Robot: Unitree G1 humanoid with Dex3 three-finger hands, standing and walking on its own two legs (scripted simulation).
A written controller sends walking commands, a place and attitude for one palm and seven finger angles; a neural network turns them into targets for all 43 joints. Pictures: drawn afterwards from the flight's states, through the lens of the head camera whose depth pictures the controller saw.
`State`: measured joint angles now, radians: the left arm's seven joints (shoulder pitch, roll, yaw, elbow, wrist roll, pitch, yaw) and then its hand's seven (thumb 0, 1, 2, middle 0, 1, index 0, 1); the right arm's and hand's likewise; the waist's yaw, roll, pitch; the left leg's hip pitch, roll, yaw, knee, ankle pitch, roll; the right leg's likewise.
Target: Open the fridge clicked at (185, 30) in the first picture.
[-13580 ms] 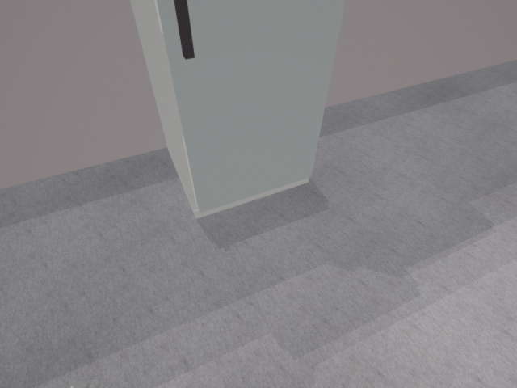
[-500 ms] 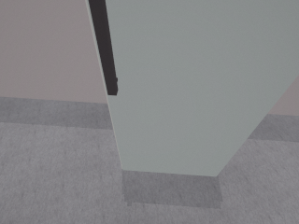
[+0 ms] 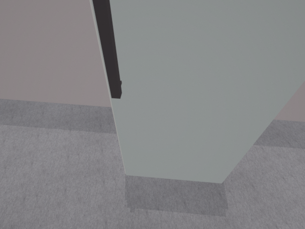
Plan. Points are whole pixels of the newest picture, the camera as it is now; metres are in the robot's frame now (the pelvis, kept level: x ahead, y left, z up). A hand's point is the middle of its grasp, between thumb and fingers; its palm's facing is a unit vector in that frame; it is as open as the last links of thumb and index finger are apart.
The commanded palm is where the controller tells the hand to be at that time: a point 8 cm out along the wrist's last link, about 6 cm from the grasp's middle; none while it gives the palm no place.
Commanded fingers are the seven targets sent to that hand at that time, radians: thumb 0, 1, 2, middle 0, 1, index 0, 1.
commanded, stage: look again from close up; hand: left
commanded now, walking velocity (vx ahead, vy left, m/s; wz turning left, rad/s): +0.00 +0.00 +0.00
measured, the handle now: (111, 45) +0.50 +0.15 +0.23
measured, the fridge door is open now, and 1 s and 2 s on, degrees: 0 0 0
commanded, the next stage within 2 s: none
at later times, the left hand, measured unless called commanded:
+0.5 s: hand out of the picture +0.00 +0.20 -0.18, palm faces +0.01 -0.97 -0.23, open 7.4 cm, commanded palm none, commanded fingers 0.00 0.90 0.90 -0.20 -0.30 -0.20 -0.30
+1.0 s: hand out of the picture -0.02 +0.20 -0.18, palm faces +0.03 -0.98 -0.21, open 7.4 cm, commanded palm none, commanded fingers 0.00 0.90 0.90 -0.20 -0.30 -0.20 -0.30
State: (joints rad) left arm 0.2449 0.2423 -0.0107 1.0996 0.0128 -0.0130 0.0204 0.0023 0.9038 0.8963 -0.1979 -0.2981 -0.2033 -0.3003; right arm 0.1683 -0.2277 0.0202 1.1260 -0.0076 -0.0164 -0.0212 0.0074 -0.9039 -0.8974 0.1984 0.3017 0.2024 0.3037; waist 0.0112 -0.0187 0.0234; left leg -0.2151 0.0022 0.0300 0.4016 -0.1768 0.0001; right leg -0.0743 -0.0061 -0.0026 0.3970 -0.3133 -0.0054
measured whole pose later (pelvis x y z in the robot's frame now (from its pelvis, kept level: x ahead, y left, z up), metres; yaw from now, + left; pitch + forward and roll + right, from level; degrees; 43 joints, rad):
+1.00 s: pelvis -0.01 +0.01 +0.00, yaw +1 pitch -1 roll +0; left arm 0.29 0.21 -0.01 1.12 0.01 -0.01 0.03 0.00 0.90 0.90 -0.20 -0.30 -0.20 -0.30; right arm 0.21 -0.19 0.01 1.14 -0.01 -0.02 -0.03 0.01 -0.90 -0.90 0.20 0.30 0.20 0.30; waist 0.01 -0.02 0.02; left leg -0.22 -0.01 0.02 0.40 -0.16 0.01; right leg -0.08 -0.01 -0.01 0.39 -0.30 0.01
